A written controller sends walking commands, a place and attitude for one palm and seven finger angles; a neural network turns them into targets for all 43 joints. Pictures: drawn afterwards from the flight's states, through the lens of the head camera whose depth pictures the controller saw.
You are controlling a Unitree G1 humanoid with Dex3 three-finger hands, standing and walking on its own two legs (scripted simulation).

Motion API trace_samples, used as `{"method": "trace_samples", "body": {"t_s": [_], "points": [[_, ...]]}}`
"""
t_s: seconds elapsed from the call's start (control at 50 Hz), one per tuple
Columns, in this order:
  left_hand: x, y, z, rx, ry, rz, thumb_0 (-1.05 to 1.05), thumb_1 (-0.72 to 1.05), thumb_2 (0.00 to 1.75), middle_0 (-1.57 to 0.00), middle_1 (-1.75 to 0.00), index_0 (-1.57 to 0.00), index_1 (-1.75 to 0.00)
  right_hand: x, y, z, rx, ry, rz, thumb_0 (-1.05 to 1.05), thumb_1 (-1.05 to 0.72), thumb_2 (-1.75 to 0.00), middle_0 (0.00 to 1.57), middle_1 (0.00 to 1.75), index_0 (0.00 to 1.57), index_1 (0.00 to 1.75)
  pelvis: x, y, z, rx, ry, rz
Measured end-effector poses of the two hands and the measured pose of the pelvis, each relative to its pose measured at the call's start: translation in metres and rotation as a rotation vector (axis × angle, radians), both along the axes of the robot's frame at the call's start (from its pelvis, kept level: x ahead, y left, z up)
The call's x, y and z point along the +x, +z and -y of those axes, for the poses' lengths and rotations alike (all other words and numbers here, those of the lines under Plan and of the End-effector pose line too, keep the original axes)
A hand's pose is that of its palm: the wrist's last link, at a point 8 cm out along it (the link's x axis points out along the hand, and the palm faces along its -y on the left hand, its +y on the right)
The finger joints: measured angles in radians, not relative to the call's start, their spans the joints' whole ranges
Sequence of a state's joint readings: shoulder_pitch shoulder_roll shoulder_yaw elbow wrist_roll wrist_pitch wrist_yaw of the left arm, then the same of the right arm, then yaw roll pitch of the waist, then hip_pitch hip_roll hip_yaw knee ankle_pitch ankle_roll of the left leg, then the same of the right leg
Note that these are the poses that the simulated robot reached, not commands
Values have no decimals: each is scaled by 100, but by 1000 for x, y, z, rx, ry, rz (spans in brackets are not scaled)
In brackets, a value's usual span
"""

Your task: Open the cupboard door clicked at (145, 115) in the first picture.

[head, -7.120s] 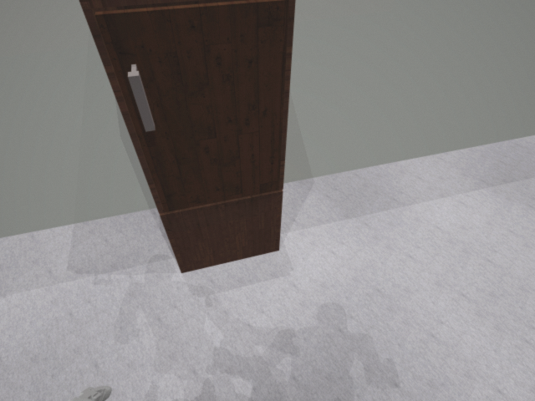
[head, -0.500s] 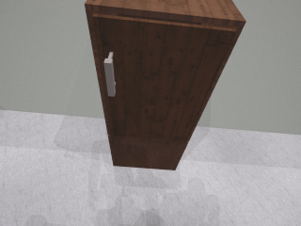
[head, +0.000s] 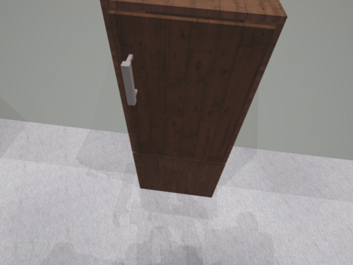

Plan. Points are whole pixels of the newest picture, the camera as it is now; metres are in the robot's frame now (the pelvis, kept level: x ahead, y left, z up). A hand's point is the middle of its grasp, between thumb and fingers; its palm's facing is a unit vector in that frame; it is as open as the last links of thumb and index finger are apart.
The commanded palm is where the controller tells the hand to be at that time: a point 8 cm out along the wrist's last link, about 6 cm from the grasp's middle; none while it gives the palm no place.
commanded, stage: come to a stop and stand still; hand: left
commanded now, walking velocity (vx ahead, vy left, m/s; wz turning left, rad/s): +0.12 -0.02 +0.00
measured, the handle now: (131, 80) +0.57 +0.19 +0.09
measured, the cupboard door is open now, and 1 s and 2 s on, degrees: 0 0 0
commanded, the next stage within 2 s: look again from close up in 0.28 s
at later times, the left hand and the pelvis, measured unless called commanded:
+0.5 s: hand out of the picture +0.01 +0.18 -0.17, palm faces -0.02 -0.98 -0.22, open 7.3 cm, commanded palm none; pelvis -0.01 +0.00 +0.00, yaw +0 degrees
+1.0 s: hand out of the picture -0.04 +0.17 -0.17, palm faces +0.05 -0.99 -0.16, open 7.3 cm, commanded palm none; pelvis -0.04 +0.01 +0.01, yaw +0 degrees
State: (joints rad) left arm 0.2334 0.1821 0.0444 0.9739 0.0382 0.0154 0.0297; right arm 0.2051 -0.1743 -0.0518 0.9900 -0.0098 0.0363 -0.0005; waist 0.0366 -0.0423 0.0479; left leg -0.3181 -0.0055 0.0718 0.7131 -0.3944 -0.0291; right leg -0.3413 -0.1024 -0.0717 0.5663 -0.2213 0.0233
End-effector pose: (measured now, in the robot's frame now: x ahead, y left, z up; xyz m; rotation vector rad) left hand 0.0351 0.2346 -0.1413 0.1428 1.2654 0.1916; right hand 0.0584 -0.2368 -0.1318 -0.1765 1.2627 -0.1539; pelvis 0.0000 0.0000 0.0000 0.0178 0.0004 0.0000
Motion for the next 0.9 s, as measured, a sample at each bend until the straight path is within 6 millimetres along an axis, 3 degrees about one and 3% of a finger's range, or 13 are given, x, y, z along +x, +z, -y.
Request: {"method": "trace_samples", "body": {"t_s": [0.06,0.16,0.28,0.44,0.54,0.68,0.8,0.9], "points": [[-12,-13,-12,-20,15,-22,0,92,89,-21,-30,-21,-30,-4,3,-10,-28,5,37,1,-91,-90,20,29,20,30,-6,-6,-10,-12,0,9],[-24,-7,-18,-44,5,-54,0,92,89,-20,-30,-20,-30,-29,12,-27,-31,-6,10,1,-92,-90,20,29,20,30,-8,5,-20,-23,-2,10],[-31,1,-10,-62,-14,-85,1,92,89,-20,-30,-20,-30,-62,10,-40,4,-39,-62,1,-92,-90,20,30,20,30,-6,12,-22,-14,-7,0],[-31,5,3,-6,-64,-99,1,94,89,-20,-30,-20,-30,-103,-13,-43,86,-86,-172,1,-91,-90,20,30,20,30,-10,4,-8,0,-21,3],[-31,7,13,4,-55,-63,1,93,89,-20,-30,-20,-30,-99,-16,-32,83,-89,-142,1,-90,-90,20,30,20,30,-7,3,1,-18,3,17],[-34,2,20,-12,-30,-10,1,94,89,-20,-30,-20,-30,-74,-9,-14,37,-70,-55,1,-91,-90,20,30,20,30,-8,3,6,-23,1,48],[-49,2,20,-29,-20,-6,1,93,89,-20,-30,-20,-30,-59,-2,-7,13,-41,2,1,-91,-90,20,29,20,30,-18,5,3,-27,1,60],[-67,2,18,-42,-13,-27,1,92,89,-20,-30,-20,-30,-60,3,-10,7,-24,13,1,-91,-90,20,29,20,30,-27,7,-1,-29,1,64]]}}
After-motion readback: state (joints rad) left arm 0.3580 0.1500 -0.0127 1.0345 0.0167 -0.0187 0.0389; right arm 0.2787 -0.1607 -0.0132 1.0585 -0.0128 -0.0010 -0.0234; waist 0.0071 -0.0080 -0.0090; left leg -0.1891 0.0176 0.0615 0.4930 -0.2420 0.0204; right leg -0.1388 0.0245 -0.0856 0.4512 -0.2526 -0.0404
